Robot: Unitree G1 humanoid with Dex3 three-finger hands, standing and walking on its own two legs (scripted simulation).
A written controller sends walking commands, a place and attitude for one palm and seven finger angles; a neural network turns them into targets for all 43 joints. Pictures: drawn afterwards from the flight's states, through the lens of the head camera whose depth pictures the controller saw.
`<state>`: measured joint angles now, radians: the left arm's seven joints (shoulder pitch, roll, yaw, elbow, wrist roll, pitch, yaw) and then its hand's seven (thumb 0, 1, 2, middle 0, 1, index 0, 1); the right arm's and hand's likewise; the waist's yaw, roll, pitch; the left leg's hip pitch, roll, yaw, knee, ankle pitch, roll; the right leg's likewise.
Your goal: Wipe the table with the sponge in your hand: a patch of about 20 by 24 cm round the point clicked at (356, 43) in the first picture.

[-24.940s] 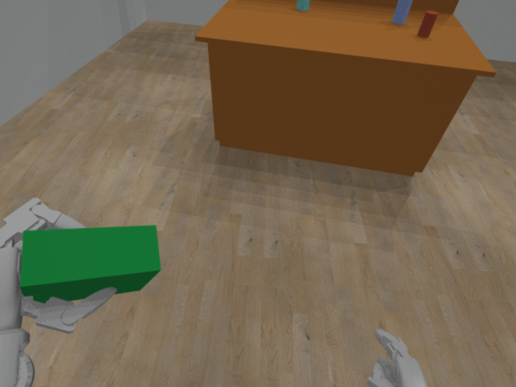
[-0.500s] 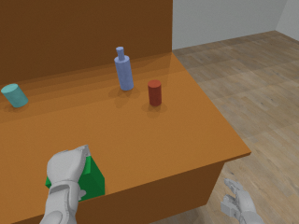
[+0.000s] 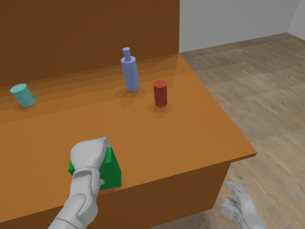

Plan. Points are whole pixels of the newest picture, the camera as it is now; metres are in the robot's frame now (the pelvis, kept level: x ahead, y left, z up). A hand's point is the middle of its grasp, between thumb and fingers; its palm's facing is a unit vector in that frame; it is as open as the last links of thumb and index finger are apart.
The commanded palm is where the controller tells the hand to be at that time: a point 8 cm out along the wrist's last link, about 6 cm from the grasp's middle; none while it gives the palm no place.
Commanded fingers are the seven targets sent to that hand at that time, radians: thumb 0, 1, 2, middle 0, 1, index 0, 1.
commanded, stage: wipe forward along the third lane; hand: left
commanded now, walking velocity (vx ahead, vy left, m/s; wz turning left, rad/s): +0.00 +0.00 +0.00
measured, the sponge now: (99, 174) +0.26 +0.22 -0.02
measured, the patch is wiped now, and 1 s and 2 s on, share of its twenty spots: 0.50 0.85 0.90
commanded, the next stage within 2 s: wipe back along the third lane in 1.70 s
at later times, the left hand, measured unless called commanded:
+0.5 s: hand (101, 155) +0.30 +0.21 +0.02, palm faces -0.07 -0.07 -1.00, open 10.0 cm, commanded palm +0.29 +0.21 +0.06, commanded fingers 0.00 0.10 1.30 -1.20 -1.60 -1.20 -1.60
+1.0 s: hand (104, 141) +0.35 +0.23 +0.02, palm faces -0.11 -0.01 -0.99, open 9.9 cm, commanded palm +0.34 +0.23 +0.06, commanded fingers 0.00 0.10 1.30 -1.20 -1.60 -1.20 -1.60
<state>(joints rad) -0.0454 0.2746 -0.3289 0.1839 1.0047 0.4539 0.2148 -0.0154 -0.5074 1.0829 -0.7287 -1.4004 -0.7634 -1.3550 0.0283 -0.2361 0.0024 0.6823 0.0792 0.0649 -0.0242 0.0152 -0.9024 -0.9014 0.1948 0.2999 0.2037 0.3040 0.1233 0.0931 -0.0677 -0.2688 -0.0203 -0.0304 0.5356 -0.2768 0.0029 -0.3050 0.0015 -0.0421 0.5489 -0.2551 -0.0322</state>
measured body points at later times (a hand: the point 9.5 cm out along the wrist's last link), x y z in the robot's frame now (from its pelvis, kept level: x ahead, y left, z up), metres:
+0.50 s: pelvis +0.00 -0.02 +0.00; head +0.00 -0.05 +0.45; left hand +0.30 +0.21 +0.08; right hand +0.22 -0.24 -0.10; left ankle +0.00 +0.12 -0.73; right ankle +0.02 -0.10 -0.73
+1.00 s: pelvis -0.01 -0.03 -0.01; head +0.01 -0.07 +0.44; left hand +0.35 +0.22 +0.08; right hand +0.12 -0.29 -0.14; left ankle +0.00 +0.12 -0.73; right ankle +0.02 -0.10 -0.73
